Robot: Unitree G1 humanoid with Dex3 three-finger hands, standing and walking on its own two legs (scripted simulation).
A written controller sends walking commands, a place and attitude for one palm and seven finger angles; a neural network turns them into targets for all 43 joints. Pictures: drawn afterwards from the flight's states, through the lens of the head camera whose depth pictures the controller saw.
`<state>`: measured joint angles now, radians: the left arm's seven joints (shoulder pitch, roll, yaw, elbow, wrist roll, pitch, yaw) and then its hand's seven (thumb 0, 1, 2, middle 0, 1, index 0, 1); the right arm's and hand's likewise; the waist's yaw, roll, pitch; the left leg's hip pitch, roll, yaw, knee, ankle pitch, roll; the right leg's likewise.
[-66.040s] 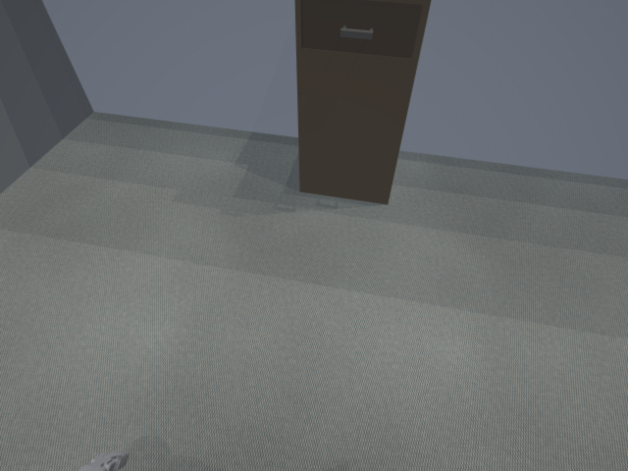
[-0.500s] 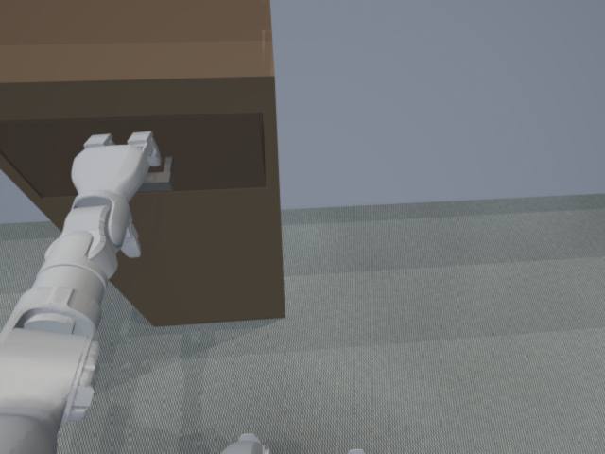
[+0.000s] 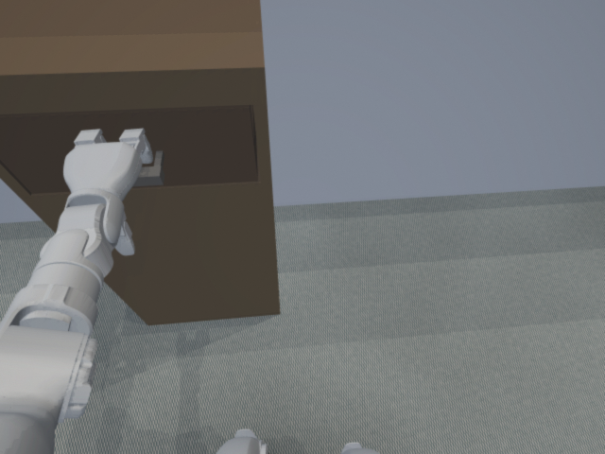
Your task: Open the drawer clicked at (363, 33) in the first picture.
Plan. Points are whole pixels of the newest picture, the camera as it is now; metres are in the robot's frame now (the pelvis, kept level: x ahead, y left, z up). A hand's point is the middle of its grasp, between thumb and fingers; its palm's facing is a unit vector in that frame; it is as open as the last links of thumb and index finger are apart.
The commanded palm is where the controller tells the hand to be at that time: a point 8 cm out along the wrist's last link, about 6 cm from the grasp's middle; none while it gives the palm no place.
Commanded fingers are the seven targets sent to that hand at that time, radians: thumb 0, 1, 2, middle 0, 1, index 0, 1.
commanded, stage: lower the fingers behind the handle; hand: left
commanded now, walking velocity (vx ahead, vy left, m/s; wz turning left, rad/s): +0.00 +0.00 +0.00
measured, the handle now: (128, 167) +0.52 +0.26 +0.04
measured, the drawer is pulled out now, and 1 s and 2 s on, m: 0.00 0.00 0.00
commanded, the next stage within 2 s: lift the fingers back up to retry in 0.18 s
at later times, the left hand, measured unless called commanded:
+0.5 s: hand (122, 193) +0.46 +0.25 +0.05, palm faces -0.05 -0.04 -1.00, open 13.8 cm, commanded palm +0.45 +0.25 +0.11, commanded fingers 0.00 -0.50 0.30 -0.30 -1.20 -0.30 -1.20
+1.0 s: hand (103, 168) +0.46 +0.25 +0.11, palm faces -0.03 -0.04 -1.00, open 13.8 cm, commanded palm +0.44 +0.25 +0.16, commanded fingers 0.00 -0.50 0.30 -0.30 -1.20 -0.30 -1.20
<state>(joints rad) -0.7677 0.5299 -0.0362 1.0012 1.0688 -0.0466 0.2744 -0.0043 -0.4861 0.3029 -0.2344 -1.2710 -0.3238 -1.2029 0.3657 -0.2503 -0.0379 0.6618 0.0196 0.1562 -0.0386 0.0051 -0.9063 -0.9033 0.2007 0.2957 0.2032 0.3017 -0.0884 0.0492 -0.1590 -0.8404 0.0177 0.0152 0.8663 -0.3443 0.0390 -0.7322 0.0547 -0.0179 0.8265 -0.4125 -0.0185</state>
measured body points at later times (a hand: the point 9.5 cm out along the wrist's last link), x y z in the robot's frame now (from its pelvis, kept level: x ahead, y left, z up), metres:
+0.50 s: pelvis +0.01 +0.00 +0.01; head +0.09 +0.00 +0.45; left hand +0.46 +0.25 +0.10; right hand +0.04 -0.27 -0.12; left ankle +0.03 +0.09 -0.69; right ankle -0.02 -0.11 -0.69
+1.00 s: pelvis +0.02 +0.00 +0.03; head +0.07 -0.01 +0.47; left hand +0.45 +0.25 +0.16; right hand +0.11 -0.26 -0.11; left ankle +0.03 +0.09 -0.69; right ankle -0.02 -0.11 -0.69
